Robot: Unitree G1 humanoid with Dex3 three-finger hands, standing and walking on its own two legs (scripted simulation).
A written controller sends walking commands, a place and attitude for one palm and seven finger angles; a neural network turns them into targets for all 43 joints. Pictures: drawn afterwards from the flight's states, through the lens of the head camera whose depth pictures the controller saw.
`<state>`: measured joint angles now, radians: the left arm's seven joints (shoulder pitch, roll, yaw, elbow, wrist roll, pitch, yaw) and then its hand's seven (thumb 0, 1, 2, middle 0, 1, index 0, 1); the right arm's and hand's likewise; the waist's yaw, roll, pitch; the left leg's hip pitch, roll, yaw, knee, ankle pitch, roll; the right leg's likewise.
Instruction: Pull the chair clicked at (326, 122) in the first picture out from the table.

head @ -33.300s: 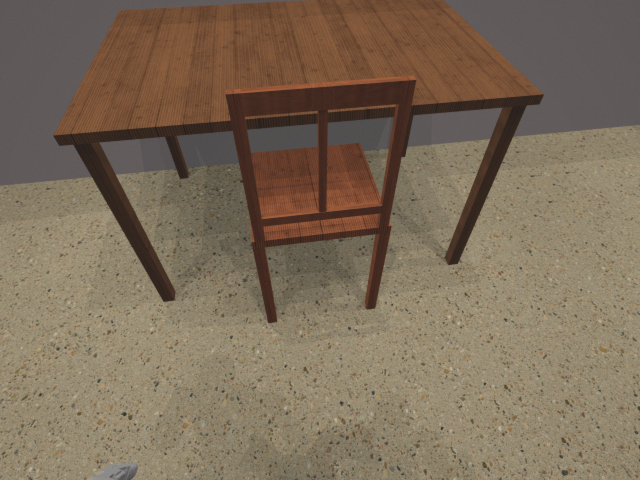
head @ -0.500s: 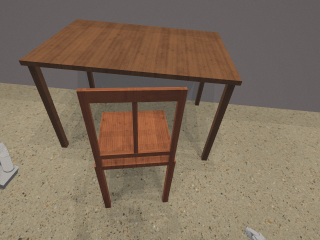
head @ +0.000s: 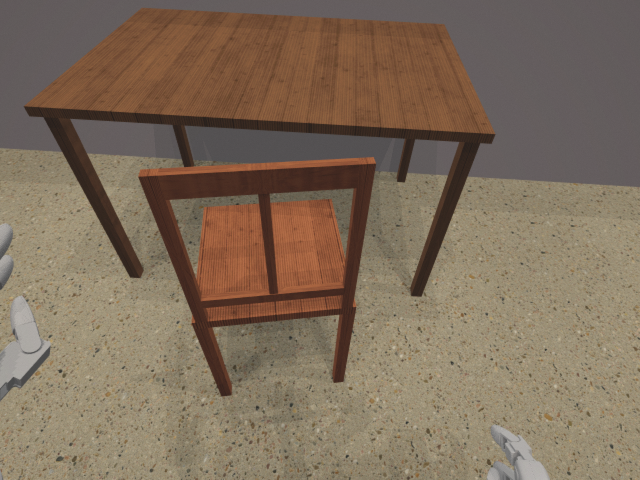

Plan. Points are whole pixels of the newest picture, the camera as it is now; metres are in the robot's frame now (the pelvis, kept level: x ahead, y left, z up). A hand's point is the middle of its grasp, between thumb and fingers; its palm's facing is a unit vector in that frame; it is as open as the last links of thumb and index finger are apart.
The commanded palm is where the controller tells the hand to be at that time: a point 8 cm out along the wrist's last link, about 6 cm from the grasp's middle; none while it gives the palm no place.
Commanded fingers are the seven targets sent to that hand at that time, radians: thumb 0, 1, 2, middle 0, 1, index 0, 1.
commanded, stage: stop stepping back and stand still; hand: left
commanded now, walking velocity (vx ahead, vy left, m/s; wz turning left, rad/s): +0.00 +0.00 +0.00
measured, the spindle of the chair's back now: (269, 247) +0.55 +0.14 -0.10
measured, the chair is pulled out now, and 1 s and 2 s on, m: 0.25 0.25 0.25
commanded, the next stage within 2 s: let the arm hang, fingers relaxed in 0.60 s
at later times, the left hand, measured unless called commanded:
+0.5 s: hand (43, 317) +0.22 +0.28 +0.15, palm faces +0.44 -0.79 -0.42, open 7.4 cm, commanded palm +0.17 +0.32 +0.18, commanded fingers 0.00 0.90 0.90 -0.20 -0.30 -0.20 -0.30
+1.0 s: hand out of the picture +0.08 +0.18 -0.17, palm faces -0.06 -0.98 -0.18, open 7.4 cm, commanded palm none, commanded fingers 0.00 0.90 0.90 -0.20 -0.30 -0.20 -0.30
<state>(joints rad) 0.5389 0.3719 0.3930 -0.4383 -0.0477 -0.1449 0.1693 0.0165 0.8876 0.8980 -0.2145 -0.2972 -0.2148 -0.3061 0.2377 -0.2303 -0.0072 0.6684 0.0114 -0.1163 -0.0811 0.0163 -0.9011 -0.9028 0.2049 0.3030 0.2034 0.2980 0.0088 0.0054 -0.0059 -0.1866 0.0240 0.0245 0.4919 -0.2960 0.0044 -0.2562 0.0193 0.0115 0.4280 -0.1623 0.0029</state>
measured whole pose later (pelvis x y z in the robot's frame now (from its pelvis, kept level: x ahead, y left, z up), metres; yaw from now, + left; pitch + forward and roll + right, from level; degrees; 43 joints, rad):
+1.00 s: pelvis +0.00 +0.01 -0.01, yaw +0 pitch -1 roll +1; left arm 0.26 0.20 -0.03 0.83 0.02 0.06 0.01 0.02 0.91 0.90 -0.20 -0.29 -0.20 -0.30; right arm 0.21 -0.27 0.00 0.89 -0.03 0.01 0.00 0.01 -0.90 -0.90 0.20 0.30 0.20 0.30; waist -0.03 -0.03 0.04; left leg -0.21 -0.02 0.05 0.53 -0.32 0.03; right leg -0.32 -0.03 0.03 0.55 -0.23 0.02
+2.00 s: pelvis +0.01 -0.01 +0.01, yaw -1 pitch -1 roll +0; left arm 0.21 0.17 0.01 1.14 0.01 0.00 0.03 0.01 0.91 0.90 -0.20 -0.29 -0.20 -0.30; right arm 0.29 -0.17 -0.01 1.13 -0.03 0.01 -0.04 0.01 -0.91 -0.90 0.20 0.30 0.20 0.30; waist -0.02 0.02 0.05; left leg -0.11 0.02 0.05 0.38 -0.25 0.00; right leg -0.22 0.01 0.03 0.39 -0.15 0.00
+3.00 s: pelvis +0.03 -0.01 +0.00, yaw +0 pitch +0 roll +0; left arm 0.24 0.17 0.02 1.14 0.02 0.00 0.02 0.01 0.91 0.90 -0.20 -0.29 -0.20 -0.30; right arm 0.32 -0.18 -0.01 1.14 -0.04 0.02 -0.02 0.01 -0.91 -0.90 0.20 0.30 0.20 0.30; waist -0.01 0.02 0.01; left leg -0.11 0.02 0.04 0.42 -0.31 0.00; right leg -0.23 0.01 0.02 0.46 -0.23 -0.01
